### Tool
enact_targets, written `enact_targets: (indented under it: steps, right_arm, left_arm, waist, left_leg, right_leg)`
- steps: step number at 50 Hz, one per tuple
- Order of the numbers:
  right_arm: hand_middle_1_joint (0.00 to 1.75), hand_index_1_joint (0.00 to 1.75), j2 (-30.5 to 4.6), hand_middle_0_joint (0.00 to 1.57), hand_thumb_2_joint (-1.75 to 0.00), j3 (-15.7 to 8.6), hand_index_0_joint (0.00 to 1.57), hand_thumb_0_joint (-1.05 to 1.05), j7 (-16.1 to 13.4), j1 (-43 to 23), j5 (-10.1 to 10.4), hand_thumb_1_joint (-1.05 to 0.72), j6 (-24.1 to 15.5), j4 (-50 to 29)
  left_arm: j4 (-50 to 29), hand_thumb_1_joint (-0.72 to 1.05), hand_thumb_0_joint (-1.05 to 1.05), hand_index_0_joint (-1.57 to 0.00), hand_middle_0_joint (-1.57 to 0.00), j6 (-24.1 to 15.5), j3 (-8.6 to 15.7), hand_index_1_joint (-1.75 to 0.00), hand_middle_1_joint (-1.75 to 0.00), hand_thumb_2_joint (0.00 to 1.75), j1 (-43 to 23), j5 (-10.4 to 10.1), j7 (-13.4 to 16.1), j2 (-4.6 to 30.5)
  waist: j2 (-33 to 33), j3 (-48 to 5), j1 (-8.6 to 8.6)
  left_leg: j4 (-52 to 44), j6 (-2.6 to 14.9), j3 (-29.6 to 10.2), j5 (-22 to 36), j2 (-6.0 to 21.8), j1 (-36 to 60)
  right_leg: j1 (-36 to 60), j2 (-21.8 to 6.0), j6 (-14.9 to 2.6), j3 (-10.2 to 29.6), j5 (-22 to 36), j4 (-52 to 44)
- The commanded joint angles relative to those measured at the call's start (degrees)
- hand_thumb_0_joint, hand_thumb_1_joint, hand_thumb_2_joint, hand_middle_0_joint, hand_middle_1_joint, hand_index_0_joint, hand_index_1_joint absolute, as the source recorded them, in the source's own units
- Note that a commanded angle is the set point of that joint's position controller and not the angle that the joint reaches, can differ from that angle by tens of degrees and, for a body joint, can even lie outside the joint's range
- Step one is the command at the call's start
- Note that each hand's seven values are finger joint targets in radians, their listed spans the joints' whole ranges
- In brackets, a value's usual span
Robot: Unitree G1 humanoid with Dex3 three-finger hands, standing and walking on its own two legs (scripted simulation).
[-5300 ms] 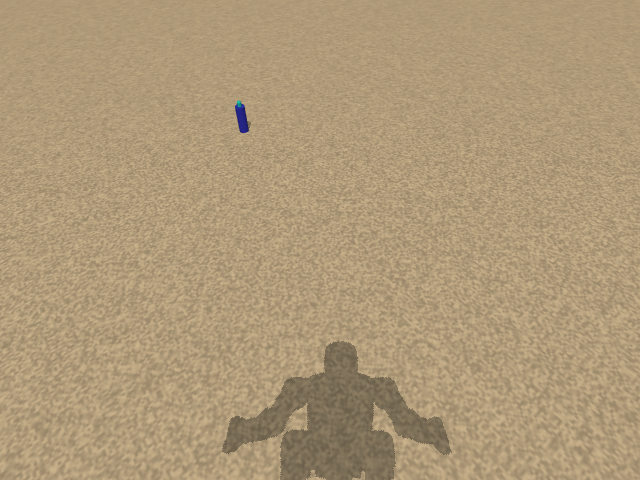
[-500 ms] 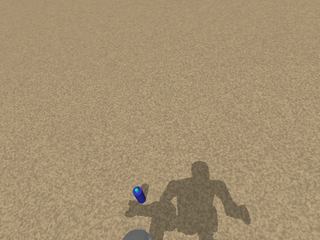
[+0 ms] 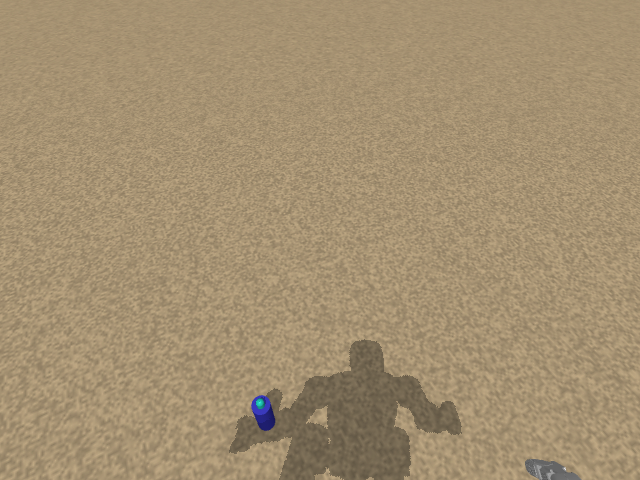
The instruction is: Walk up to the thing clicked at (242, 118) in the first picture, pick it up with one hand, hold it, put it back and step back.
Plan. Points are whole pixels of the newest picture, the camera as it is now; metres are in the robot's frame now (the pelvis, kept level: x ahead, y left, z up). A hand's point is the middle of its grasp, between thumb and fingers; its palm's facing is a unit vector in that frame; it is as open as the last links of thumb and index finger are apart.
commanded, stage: walk up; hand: left
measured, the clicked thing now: (263, 412) +0.40 +0.19 -0.68
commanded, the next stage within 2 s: stand in 0.82 s
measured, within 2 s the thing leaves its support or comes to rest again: neither
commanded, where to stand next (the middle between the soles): +0.05 -0.01 m, yaw -2 degrees
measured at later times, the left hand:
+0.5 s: hand out of the picture +0.08 +0.26 -0.15, palm faces -0.02 -0.94 -0.34, open 7.3 cm
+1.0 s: hand out of the picture +0.09 +0.25 -0.14, palm faces -0.02 -0.94 -0.34, open 7.3 cm
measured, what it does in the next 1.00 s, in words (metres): stands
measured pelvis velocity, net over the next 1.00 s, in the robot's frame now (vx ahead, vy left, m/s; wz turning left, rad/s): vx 0.01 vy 0.00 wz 0.00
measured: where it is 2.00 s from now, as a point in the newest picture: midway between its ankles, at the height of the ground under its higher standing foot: outside the picture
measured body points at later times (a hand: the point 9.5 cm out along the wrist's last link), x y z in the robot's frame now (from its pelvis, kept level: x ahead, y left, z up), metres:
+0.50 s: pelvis +0.00 +0.00 +0.01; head +0.01 +0.00 +0.46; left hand +0.08 +0.31 -0.12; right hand +0.08 -0.30 -0.13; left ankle +0.03 +0.13 -0.74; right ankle +0.02 -0.14 -0.74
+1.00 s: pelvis +0.01 +0.00 +0.01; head +0.02 +0.00 +0.46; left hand +0.09 +0.30 -0.12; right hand +0.10 -0.30 -0.12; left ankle +0.03 +0.13 -0.74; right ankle +0.02 -0.14 -0.74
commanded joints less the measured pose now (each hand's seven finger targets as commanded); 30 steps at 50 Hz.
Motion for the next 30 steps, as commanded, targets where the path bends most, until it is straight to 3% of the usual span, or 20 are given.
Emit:
enact_targets:
  steps: [1,6,10,16,27,30]
  right_arm:
    - [0.30,0.30,-12.5,0.20,-0.90,-3.0,0.20,0.00,-0.9,-2.6,0.0,-0.90,-1.1,-1.3]
    - [0.30,0.30,-12.2,0.20,-0.90,-2.9,0.20,0.00,-0.6,-3.5,-0.2,-0.90,-0.9,0.6]
    - [0.30,0.30,-12.4,0.20,-0.90,-2.9,0.20,0.00,-0.5,-4.2,-0.4,-0.90,-1.1,1.1]
    - [0.30,0.30,-12.1,0.20,-0.90,-2.9,0.20,0.00,-0.6,-3.1,-0.4,-0.90,-1.3,1.5]
    - [0.30,0.30,-12.2,0.20,-0.90,-3.1,0.20,0.00,-0.8,-1.4,-0.8,-0.90,-1.3,1.5]
    - [0.30,0.30,-12.1,0.20,-0.90,-3.1,0.20,0.00,-0.8,-0.5,-0.6,-0.90,-1.4,1.5]
  left_arm:
    - [-1.4,0.90,0.00,-0.20,-0.20,-1.3,2.4,-0.30,-0.30,0.90,-3.1,0.0,0.6,12.1]
    - [-0.2,0.90,0.00,-0.20,-0.20,-1.1,2.3,-0.30,-0.30,0.90,-4.4,0.2,0.4,11.6]
    - [0.2,0.90,0.00,-0.20,-0.20,-0.9,2.6,-0.30,-0.30,0.90,-3.9,0.5,0.3,11.7]
    - [0.4,0.90,0.00,-0.20,-0.20,-0.8,3.0,-0.30,-0.30,0.90,-3.7,0.5,0.3,11.5]
    - [0.1,0.90,0.00,-0.20,-0.20,-0.2,3.3,-0.30,-0.30,0.90,-3.6,0.6,0.3,11.1]
    - [-0.1,0.90,0.00,-0.20,-0.20,-0.3,3.4,-0.30,-0.30,0.90,-3.9,0.7,0.3,11.1]
  waist:
    - [-0.4,-7.4,-1.40]
    - [-0.7,-5.6,-1.33]
    - [-0.4,-5.9,-0.97]
    - [-0.5,-7.2,-0.84]
    - [1.0,-5.7,-1.13]
    - [0.3,-6.1,-1.43]
  left_leg:
    - [-7.9,3.45,-5.0,7.4,5.3,5.8]
    - [-11.5,2.62,-4.9,3.0,4.9,6.7]
    - [-13.6,2.34,-5.1,0.7,4.9,6.3]
    - [-13.6,2.22,-4.7,6.2,5.1,6.8]
    - [-15.4,2.18,-5.7,0.8,5.0,4.3]
    - [-14.7,2.29,-5.6,3.1,5.0,4.5]
  right_leg:
    - [1.7,-5.4,-2.96,5.5,9.0,-8.0]
    - [1.0,-5.6,-2.53,6.1,3.9,-12.0]
    - [2.4,-5.4,-2.40,5.6,3.7,-12.8]
    - [4.9,-5.5,-2.11,4.8,7.0,-12.4]
    - [4.9,-5.1,-2.24,4.5,6.1,-11.5]
    - [5.5,-5.3,-2.32,4.7,6.5,-11.8]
